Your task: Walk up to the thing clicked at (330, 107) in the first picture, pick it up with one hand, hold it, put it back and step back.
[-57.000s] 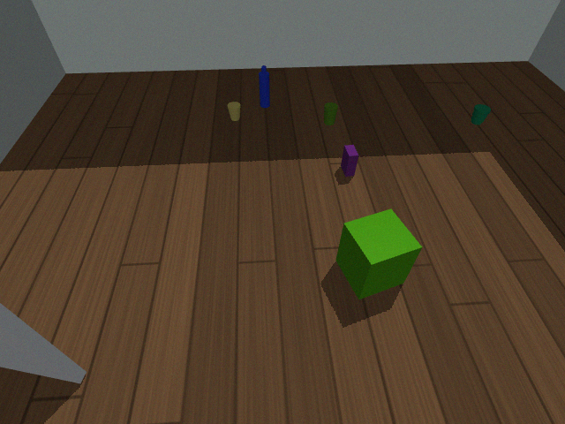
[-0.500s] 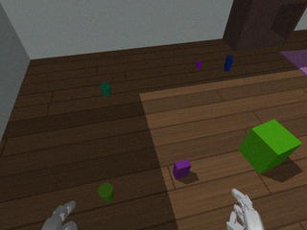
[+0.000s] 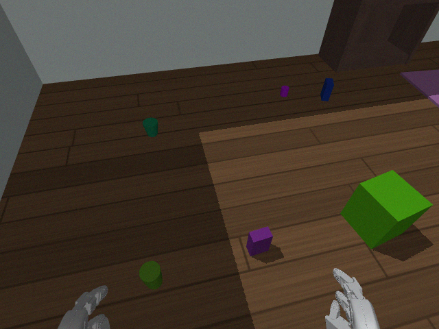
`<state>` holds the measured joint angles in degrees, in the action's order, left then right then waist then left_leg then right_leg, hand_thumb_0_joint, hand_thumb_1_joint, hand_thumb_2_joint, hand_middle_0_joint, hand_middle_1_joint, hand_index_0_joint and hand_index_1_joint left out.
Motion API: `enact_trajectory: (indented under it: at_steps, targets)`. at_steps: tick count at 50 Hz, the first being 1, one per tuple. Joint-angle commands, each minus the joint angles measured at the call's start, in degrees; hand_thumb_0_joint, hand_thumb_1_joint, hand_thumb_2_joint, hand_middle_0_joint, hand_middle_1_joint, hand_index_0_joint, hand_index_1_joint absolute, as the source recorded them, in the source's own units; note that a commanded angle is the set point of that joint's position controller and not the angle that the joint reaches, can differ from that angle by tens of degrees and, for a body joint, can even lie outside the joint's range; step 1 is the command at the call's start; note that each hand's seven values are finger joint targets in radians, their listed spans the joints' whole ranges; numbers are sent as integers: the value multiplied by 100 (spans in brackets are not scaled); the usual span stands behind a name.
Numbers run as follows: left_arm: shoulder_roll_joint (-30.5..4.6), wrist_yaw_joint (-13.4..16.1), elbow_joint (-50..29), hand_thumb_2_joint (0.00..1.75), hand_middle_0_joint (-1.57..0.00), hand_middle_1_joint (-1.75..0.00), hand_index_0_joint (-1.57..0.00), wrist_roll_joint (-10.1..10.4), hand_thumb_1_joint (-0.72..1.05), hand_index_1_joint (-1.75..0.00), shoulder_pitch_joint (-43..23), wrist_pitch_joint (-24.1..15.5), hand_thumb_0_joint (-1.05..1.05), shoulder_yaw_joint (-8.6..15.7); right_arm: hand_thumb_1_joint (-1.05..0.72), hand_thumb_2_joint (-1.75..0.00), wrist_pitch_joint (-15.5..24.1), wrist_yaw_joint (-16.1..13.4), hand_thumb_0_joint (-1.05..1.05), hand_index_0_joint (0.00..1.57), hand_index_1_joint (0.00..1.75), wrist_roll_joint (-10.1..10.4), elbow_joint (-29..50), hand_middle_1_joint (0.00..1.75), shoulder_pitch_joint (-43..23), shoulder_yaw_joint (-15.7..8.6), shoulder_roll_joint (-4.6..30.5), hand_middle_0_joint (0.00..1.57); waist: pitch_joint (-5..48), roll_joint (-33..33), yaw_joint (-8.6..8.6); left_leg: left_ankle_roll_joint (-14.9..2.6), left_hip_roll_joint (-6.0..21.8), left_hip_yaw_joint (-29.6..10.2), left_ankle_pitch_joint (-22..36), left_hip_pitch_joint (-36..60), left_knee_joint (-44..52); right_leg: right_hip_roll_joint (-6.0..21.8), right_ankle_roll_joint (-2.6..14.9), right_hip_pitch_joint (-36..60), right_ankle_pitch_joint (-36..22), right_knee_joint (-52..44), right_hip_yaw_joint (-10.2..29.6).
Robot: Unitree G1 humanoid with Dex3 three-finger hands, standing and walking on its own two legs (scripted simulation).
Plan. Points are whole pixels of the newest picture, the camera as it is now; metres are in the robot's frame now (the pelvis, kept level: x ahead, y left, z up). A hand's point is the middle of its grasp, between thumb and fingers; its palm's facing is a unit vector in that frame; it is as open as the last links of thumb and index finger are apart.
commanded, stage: home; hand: left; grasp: from above
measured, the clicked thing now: (152, 276) +0.48 +0.25 -0.66
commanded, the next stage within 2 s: stand in 0.12 s
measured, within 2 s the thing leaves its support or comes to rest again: neither
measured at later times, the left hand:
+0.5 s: hand out of the picture +0.11 +0.24 -0.10, palm faces +0.03 -0.94 -0.35, open 7.4 cm
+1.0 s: hand out of the picture +0.03 +0.24 -0.10, palm faces +0.05 -0.94 -0.35, open 7.4 cm
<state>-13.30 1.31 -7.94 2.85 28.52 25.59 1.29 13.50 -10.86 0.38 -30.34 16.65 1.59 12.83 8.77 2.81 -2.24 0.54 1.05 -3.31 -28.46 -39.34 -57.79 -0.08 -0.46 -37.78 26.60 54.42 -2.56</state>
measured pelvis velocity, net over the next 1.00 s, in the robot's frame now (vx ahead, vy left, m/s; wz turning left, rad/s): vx -0.01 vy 0.00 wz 0.02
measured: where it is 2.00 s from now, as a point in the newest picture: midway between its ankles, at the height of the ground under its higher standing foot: outside the picture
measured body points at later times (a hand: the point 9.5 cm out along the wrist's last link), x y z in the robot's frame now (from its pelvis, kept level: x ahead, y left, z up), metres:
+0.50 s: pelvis +0.00 +0.00 +0.03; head +0.02 +0.00 +0.48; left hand +0.11 +0.28 -0.07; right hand +0.11 -0.28 -0.09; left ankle +0.00 +0.12 -0.68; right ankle +0.01 -0.13 -0.68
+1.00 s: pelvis -0.01 +0.00 +0.06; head -0.01 -0.01 +0.51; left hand +0.02 +0.29 -0.07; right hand +0.06 -0.28 -0.08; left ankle +0.00 +0.12 -0.68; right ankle +0.01 -0.13 -0.68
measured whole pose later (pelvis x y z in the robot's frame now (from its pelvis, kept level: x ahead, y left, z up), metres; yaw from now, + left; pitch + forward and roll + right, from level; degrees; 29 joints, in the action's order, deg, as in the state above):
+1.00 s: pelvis -0.01 +0.00 +0.06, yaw +1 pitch -5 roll +0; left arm -16.3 1.8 64.6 -2.1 9.8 0.5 1.7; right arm 0.0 -1.5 -1.7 -63.4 8.9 -1.6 16.8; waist -3.8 1.5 1.2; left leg 0.1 -1.0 -2.6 -11.2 -6.8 -22.4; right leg 2.1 -1.1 -6.6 11.5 22.6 -2.2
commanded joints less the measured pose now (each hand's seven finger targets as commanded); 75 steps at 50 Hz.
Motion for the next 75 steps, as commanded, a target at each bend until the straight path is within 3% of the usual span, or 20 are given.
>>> enact_trajectory:
  at_steps: [1,3,6,9,10,11,12,13,15,17,22,25,28,31,33,39,47,56,66,75]
  targets:
    - [-518,25,-1038,90,-20,-30,-20,12,90,-30,18,-280,0,337,-90,-90,313,-32,0,20,30,15,922,30,-359,-294,692,20,586,15,-8,-128,-106,66,1248,498,943,-136,76,393,-1046,-864,-96]
    - [-681,41,-1223,90,-20,-30,-20,-1,90,-30,-117,-312,0,467,-90,-90,297,-19,0,20,30,18,908,30,-348,-316,712,20,630,53,35,-106,-80,34,1396,537,940,-145,86,432,-1144,-798,-121]
    - [-531,33,-966,90,-20,-30,-20,-1,90,-30,32,-299,0,342,-90,-90,285,-20,0,20,30,16,909,30,-317,-297,680,20,589,-149,-36,-135,-96,65,1439,512,872,-143,69,425,-1222,-831,-102]
    - [-641,47,-1103,90,-20,-30,-20,6,90,-30,-159,-312,0,406,-90,-90,281,-39,0,20,30,16,903,30,-349,-293,687,20,466,-183,-31,-161,-120,97,1281,410,837,-118,37,381,-1128,-919,-90]
    - [-454,35,-822,90,-20,-30,-20,5,90,-30,101,-267,0,330,-90,-90,292,-32,0,20,30,18,928,30,-353,-289,663,20,536,-204,-33,-155,-123,101,1336,447,839,-114,48,430,-1164,-900,-79]
    - [-1028,252,1188,90,-20,-30,-20,-699,90,-30,-1748,-1472,0,376,-90,-90,-341,310,0,20,30,-673,-483,30,-708,-508,1312,20,-737,-506,422,-349,38,-126,2323,560,1260,348,250,1497,-1154,-1185,331]
    - [-1194,219,1999,90,-20,-30,-20,-706,90,-30,-1235,-1866,0,494,-90,-90,-562,481,0,20,30,-694,-625,30,-739,-588,1318,20,-226,-780,404,-419,8,89,2379,965,1220,488,454,1630,-1253,-1397,787]
    - [-1238,178,2223,90,-20,-30,-20,-690,90,-30,-1216,-2050,0,466,-90,-90,-680,574,0,20,30,-704,-482,30,-648,-599,1369,20,-187,-706,267,-416,7,-50,2305,1151,1290,449,563,1451,-1374,-1475,927]
    - [-1223,129,2710,90,-20,-30,-20,-683,90,-30,-1400,-2260,0,384,-90,-90,-753,780,0,20,30,-477,-761,30,-616,-603,1262,20,82,-397,327,-416,2,-83,2242,1552,1503,557,469,1873,-1834,-1343,895]
    - [-1194,107,3247,90,-20,-30,-20,-595,90,-30,-1631,-2293,0,412,-90,-90,-812,911,0,20,30,-341,-941,30,-689,-595,1186,20,-126,-530,377,-385,-19,-79,1907,1689,1712,560,384,1802,-1455,-1615,804]
    - [-1039,118,4443,90,-20,-30,-20,-565,90,-30,-1776,-2474,0,388,-90,-90,-926,969,0,20,30,-361,-1437,30,-866,-627,1255,20,-346,52,464,-441,296,-601,1914,1952,2591,371,160,2114,-1331,-1762,437]
    - [-1090,109,4975,90,-20,-30,-20,-563,90,-30,-1866,-2565,0,391,-90,-90,-1029,936,0,20,30,-334,-1663,30,-950,-629,1251,20,-569,-214,425,-377,234,-490,1778,2076,2760,447,182,2298,-1405,-2256,508]
    - [-1173,116,5423,90,-20,-30,-20,-523,90,-30,-1935,-2606,0,384,-90,-90,-1079,914,0,20,30,-293,-1976,30,-757,-605,1281,20,-660,-249,313,-311,227,-441,2028,2366,3021,525,200,2511,-1689,-2585,571]
    - [-1228,133,5857,90,-20,-30,-20,-489,90,-30,-1869,-2639,0,357,-90,-90,-1136,893,0,20,30,-272,-2223,30,-800,-600,1322,20,-678,-301,323,-298,261,-413,2258,2694,3140,607,178,2717,-1917,-2910,581]
    - [-1262,136,6055,90,-20,-30,-20,-478,90,-30,-1921,-2642,0,348,-90,-90,-1155,886,0,20,30,-246,-2375,30,-740,-578,1349,20,-720,-240,301,-277,309,-441,2449,2752,3357,605,158,2944,-2017,-3004,534]
    - [-1351,135,6577,90,-20,-30,-20,-473,90,-30,-1990,-2614,0,300,-90,-90,-1218,875,0,20,30,-203,-2707,30,-840,-548,1404,20,-1027,-201,311,-208,355,-510,1961,2817,3871,585,94,3072,-1648,-3366,464]
    - [-1401,116,6963,90,-20,-30,-20,-466,90,-30,-2006,-2652,0,259,-90,-90,-1224,893,0,20,30,-181,-2978,30,-927,-513,1412,20,-1054,-268,350,-189,388,-486,2035,3015,4029,675,81,3197,-1749,-3670,510]
    - [-1510,78,7123,90,-20,-30,-20,-462,90,-30,-2152,-2637,0,261,-90,-90,-1278,931,0,20,30,-190,-3092,30,-989,-493,1491,20,-1272,-245,338,-165,377,-506,1357,2808,4190,636,73,3063,-1137,-3854,535]
    - [-1548,54,7195,90,-20,-30,-20,-412,90,-30,-2207,-2677,0,256,-90,-90,-1230,944,0,20,30,-170,-3151,30,-1015,-438,1532,20,-1022,-281,330,-186,436,-444,1996,3081,4108,705,107,3187,-1670,-3892,595]
    - [-1569,33,7214,90,-20,-30,-20,-405,90,-30,-2304,-2675,0,249,-90,-90,-1230,936,0,20,30,-157,-3173,30,-1055,-411,1627,20,-1012,-284,304,-184,465,-417,2025,3080,4107,702,107,3211,-1659,-3939,616]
